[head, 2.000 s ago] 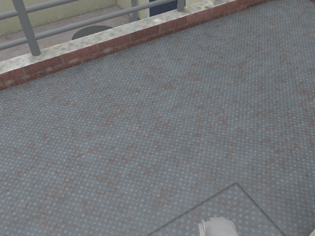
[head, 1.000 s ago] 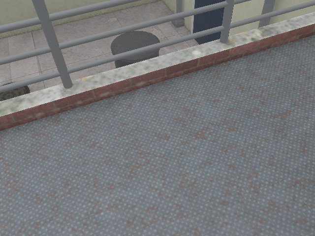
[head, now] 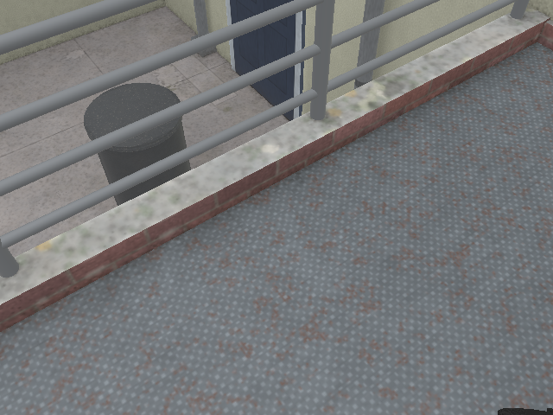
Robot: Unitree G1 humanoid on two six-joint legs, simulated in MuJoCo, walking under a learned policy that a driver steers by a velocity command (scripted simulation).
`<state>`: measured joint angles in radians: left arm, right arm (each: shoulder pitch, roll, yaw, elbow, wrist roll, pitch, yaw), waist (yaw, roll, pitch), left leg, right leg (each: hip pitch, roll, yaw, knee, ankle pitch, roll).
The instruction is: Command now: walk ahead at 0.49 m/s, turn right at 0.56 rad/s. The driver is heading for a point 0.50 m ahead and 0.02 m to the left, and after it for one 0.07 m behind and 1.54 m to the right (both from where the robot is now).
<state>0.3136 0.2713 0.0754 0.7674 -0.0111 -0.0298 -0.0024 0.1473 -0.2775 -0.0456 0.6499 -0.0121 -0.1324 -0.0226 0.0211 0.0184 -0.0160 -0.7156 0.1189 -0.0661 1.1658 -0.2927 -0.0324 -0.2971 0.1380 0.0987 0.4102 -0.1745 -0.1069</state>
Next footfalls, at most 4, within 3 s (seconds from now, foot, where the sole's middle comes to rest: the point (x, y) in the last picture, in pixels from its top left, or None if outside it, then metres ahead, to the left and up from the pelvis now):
0.22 left None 0.31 0.15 -0.78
0.74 right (352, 398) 0.52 -0.13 -0.78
1.18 left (313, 272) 0.87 -0.04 -0.78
1.72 right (435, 296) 0.80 -0.37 -0.78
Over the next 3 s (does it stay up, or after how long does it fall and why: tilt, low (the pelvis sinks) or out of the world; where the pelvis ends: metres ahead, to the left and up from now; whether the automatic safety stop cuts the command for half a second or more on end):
stays up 1.02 -0.85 0.01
